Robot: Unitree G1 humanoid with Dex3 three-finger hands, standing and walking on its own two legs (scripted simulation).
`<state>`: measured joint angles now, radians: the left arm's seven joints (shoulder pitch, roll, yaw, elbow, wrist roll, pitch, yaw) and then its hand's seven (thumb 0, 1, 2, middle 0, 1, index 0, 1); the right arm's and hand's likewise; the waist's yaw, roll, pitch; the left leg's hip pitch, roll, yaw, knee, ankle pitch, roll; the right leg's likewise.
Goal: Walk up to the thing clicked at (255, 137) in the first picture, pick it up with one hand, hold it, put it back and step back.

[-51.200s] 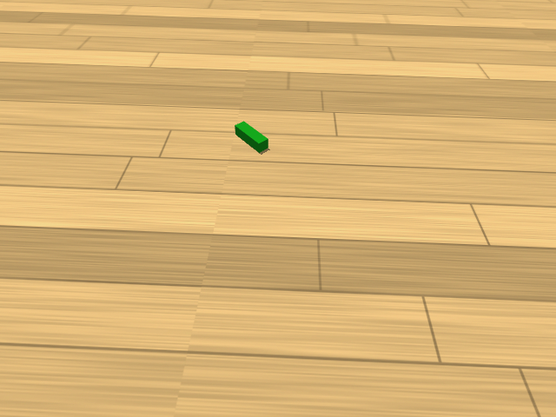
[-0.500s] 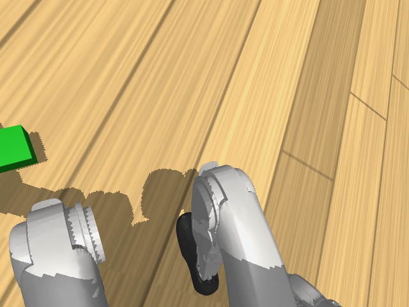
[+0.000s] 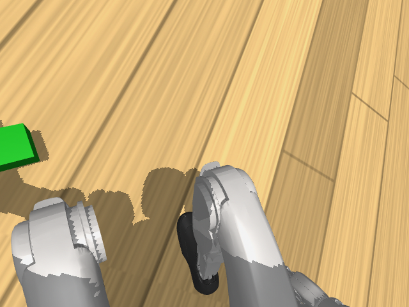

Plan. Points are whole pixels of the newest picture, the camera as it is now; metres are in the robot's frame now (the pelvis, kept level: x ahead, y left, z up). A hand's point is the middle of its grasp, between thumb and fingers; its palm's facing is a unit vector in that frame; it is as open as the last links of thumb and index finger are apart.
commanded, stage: withdraw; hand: left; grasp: from above
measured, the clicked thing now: out of the picture +0.40 +0.34 -0.26
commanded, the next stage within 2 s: home in 0.98 s
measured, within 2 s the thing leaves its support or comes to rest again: neither
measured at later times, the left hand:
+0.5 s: hand out of the picture +0.41 +0.35 -0.12, palm faces -0.33 -0.07 -0.94, open 14.0 cm
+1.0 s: hand out of the picture +0.37 +0.34 -0.12, palm faces -0.49 -0.09 -0.87, open 14.0 cm
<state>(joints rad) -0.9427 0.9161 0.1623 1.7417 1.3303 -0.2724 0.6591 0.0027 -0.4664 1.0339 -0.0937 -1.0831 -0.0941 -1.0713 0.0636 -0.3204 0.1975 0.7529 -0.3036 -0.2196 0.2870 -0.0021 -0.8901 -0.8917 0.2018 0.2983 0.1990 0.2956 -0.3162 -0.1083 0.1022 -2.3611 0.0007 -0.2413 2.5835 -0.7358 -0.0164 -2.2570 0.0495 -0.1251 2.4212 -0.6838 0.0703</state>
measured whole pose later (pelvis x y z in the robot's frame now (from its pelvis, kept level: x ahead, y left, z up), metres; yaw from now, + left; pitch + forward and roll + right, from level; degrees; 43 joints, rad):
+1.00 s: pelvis -0.02 -0.01 +0.05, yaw +6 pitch +31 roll -8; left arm -0.94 0.75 0.02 1.51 1.30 -0.30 0.39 0.00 -0.50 1.00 -0.09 -1.02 -0.09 -1.01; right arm 0.13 -0.32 0.07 0.73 -0.15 -0.04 0.12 0.00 -0.90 -0.89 0.20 0.30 0.20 0.29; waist -0.22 -0.04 -0.05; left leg -2.28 -0.01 -0.14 2.36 -0.63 -0.01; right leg -2.20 0.01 -0.05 2.28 -0.63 0.04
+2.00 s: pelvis +0.02 -0.01 +0.29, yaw +12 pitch +25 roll -4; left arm 0.12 0.34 0.01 0.14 0.13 0.30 0.07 0.01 0.89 0.89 -0.21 -0.30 -0.20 -0.30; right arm 0.08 -0.21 0.03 0.51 0.04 -0.08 -0.05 0.01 -0.90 -0.89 0.20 0.30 0.20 0.29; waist -0.05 0.02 -0.18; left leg -1.41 0.02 -0.08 1.58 -0.60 -0.01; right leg -1.36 -0.01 -0.05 1.52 -0.59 0.03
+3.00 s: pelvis +0.08 +0.01 +0.42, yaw +14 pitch +10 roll -3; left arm 0.50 0.23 0.03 -0.13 -0.05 0.46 0.02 0.01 0.90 0.90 -0.20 -0.30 -0.20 -0.30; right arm 0.28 -0.21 0.04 0.54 0.01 -0.22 -0.18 0.01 -0.90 -0.89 0.20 0.30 0.20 0.30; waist -0.03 0.04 -0.15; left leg -0.70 0.03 -0.06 1.02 -0.50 -0.01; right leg -0.64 -0.01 -0.05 0.95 -0.48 0.02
